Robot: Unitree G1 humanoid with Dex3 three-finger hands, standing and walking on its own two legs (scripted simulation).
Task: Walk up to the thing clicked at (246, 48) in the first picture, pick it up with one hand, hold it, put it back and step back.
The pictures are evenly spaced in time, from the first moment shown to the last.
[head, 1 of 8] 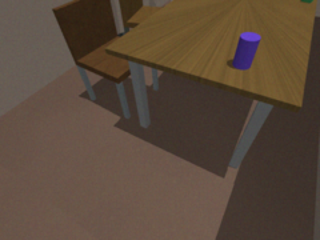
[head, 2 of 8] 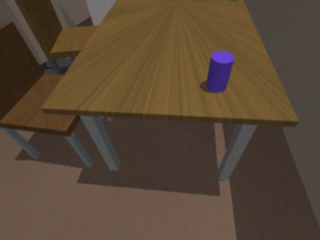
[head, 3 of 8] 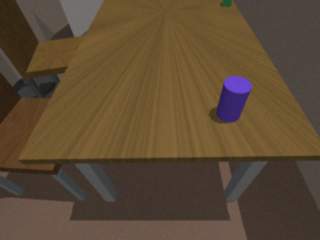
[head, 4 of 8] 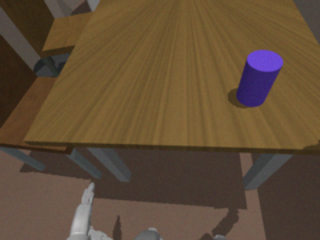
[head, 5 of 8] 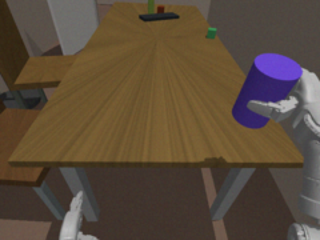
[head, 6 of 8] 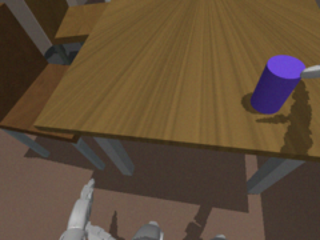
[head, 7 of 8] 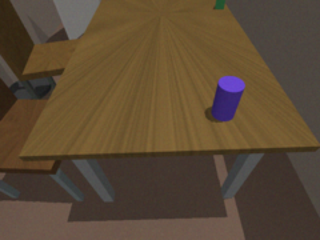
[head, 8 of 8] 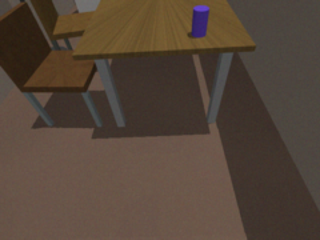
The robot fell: no
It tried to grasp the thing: yes
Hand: right
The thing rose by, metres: 0.23
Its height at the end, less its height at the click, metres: +0.00
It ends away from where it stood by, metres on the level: 0.02
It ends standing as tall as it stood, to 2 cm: yes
